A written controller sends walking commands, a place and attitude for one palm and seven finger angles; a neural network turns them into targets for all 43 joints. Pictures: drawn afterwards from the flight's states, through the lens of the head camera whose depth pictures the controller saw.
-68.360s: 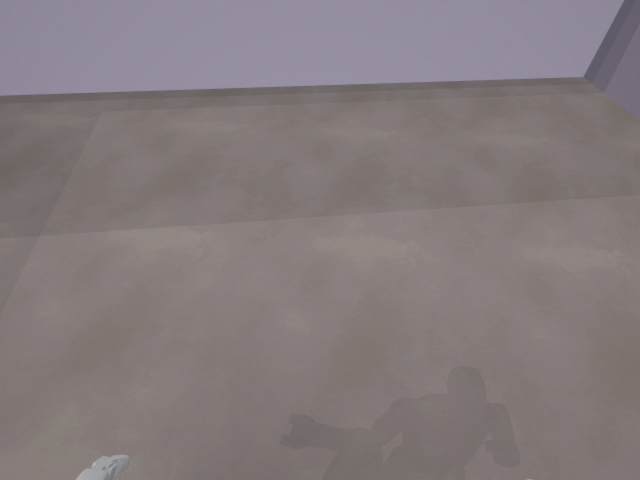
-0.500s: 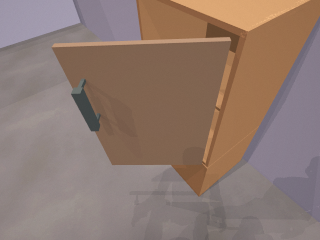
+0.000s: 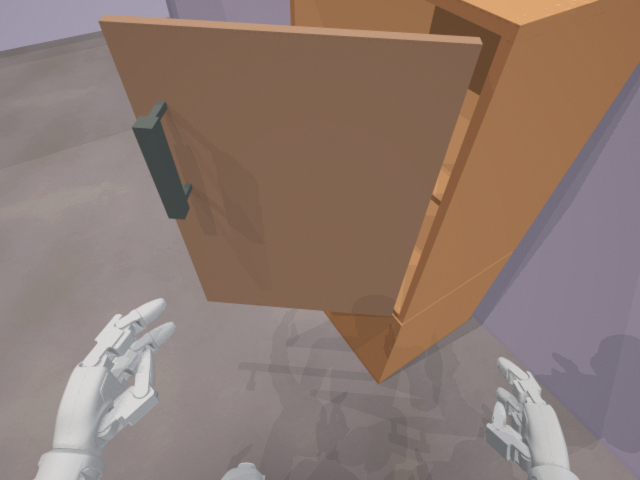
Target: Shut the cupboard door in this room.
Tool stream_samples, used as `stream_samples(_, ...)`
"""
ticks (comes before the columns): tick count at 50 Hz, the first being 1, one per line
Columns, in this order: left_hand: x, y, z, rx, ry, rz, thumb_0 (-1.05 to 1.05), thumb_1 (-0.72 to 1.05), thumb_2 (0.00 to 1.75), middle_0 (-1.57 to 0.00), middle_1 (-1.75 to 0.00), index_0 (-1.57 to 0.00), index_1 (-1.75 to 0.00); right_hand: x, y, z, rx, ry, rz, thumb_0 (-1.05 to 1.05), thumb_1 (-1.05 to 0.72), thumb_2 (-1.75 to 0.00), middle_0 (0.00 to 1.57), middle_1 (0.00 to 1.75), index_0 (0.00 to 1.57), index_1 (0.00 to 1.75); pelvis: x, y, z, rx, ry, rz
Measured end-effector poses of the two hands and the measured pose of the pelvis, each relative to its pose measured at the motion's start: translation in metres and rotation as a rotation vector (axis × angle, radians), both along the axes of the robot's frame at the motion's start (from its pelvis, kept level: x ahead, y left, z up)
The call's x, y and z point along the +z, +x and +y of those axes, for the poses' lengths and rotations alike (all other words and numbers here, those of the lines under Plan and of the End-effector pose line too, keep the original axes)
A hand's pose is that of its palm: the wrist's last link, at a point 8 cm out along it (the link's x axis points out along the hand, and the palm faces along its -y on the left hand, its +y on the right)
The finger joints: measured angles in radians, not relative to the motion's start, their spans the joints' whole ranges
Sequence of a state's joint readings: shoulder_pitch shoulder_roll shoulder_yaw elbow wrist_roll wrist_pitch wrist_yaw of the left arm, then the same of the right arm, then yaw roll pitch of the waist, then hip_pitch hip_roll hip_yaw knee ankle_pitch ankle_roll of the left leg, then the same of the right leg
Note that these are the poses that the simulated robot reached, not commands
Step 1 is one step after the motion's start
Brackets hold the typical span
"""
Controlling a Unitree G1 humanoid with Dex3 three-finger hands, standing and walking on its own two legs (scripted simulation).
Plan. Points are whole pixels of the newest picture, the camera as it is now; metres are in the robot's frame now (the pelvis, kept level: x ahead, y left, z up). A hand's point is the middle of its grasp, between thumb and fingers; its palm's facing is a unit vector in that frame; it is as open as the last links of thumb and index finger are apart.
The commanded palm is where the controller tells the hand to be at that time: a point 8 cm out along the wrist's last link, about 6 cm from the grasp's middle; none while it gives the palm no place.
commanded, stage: raise the hand and make a fist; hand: left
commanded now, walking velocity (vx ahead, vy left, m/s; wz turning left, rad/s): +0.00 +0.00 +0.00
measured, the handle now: (169, 162) +0.49 +0.24 +0.13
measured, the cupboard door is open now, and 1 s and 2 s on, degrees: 52 52 52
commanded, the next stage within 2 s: bring the fist close to the handle in 1.60 s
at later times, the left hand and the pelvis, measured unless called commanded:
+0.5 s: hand (111, 415) +0.18 +0.23 +0.05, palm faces +0.00 -1.00 -0.03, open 4.2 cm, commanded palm +0.15 +0.27 +0.06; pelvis -0.04 +0.04 -0.02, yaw +0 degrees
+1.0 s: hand (87, 387) +0.19 +0.23 +0.11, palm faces +0.01 -1.00 -0.06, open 3.0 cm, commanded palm +0.17 +0.28 +0.11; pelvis -0.02 +0.03 +0.00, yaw +2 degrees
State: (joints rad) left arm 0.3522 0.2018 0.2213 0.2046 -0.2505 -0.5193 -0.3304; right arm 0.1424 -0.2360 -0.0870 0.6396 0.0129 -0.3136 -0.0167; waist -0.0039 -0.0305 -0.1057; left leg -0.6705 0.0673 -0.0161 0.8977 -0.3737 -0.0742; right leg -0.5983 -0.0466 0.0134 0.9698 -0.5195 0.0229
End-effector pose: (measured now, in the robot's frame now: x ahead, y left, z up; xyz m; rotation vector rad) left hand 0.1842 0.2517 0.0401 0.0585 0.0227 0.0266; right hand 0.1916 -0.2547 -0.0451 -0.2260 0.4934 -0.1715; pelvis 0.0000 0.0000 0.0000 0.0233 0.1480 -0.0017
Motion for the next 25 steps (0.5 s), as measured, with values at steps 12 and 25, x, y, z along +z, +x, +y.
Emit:
stream_samples(12,-0.008,-0.062,0.022,0.014,0.001,-0.140,0.02,0.90,0.90,-0.54,-0.68,-0.54,-0.67,-0.038,0.006,0.046,0.147,-0.040,-0.049,0.01,-0.90,-0.90,0.20,0.30,0.20,0.30,-0.049,-0.031,0.010,0.042,-0.076,0.008)
stream_samples(25,0.017,-0.026,0.029,-0.025,-0.029,0.078,0.01,0.90,0.90,-0.78,-0.93,-0.78,-0.93,-0.044,-0.098,0.072,-0.042,0.087,0.141,0.02,-0.90,-0.90,0.21,0.30,0.20,0.30,-0.018,-0.037,0.036,0.002,-0.063,-0.028)
